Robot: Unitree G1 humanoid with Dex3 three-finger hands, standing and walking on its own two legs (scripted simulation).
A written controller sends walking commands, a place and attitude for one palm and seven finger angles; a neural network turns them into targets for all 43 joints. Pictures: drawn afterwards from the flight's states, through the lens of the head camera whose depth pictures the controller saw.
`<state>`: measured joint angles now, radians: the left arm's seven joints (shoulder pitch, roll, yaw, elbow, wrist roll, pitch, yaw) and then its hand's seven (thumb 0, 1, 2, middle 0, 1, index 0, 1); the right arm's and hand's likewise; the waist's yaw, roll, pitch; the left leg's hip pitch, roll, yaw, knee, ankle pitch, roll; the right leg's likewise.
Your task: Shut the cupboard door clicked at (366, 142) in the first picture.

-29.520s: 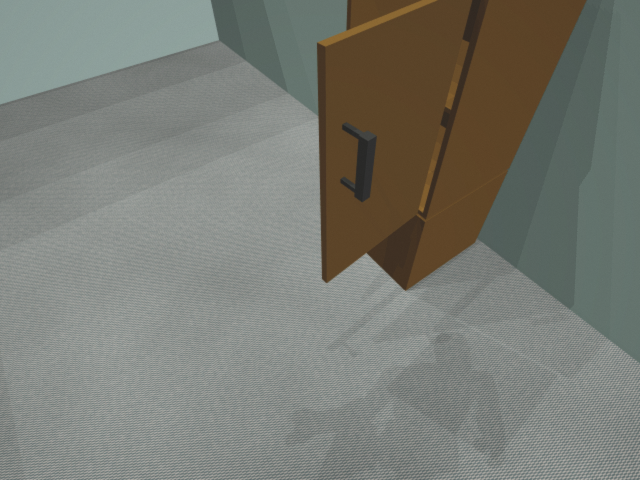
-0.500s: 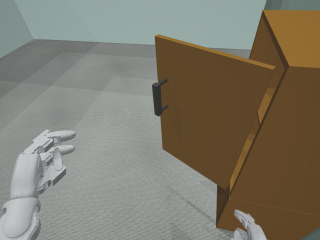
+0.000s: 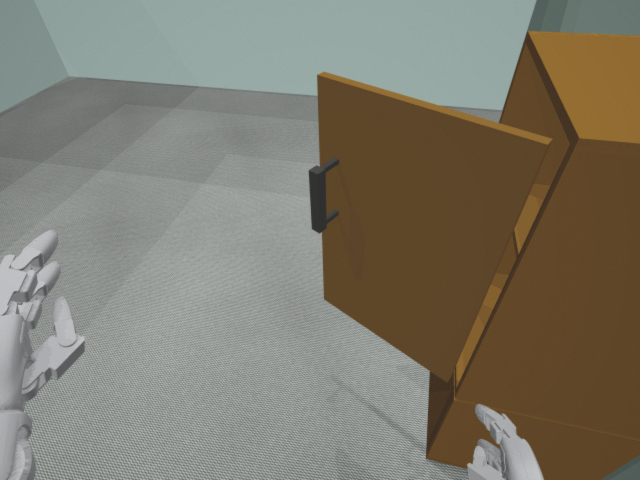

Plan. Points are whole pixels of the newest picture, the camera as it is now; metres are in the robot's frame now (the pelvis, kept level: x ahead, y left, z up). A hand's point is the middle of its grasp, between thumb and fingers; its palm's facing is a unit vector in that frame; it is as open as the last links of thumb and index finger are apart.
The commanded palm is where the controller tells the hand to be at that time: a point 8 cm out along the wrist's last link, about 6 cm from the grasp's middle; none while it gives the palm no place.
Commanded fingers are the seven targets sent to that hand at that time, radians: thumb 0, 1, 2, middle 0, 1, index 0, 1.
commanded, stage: step back with the hand held close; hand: left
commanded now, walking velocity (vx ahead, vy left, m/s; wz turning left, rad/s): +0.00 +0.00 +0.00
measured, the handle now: (325, 195) +0.61 +0.07 +0.03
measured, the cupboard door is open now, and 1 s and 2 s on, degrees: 63 63 63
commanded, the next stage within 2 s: none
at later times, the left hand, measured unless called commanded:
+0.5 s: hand (83, 344) +0.19 +0.26 +0.15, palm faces +0.35 -0.79 -0.50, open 7.4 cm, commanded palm +0.13 +0.30 +0.17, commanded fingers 0.00 0.90 0.90 -0.20 -0.30 -0.20 -0.30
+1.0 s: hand (32, 386) +0.15 +0.28 +0.15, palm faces +0.44 -0.78 -0.45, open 7.4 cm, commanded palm +0.08 +0.31 +0.17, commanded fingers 0.00 0.90 0.90 -0.20 -0.30 -0.20 -0.30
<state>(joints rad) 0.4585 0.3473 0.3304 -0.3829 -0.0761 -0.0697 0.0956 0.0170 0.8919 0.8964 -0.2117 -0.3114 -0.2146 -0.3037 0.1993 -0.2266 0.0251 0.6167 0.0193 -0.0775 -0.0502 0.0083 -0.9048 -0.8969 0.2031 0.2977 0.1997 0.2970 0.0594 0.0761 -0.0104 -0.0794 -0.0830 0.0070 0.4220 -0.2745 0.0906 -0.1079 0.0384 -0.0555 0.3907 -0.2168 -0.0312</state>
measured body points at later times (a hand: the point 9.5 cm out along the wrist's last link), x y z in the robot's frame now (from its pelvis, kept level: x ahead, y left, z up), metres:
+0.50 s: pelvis -0.02 +0.01 -0.01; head -0.01 +0.00 +0.44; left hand +0.17 +0.30 +0.18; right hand +0.15 -0.26 -0.09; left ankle -0.03 +0.05 -0.74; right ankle +0.00 -0.10 -0.74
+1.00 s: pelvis -0.07 +0.02 -0.03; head -0.06 +0.03 +0.42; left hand +0.12 +0.32 +0.18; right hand +0.08 -0.24 -0.10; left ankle -0.03 +0.05 -0.74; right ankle +0.00 -0.10 -0.74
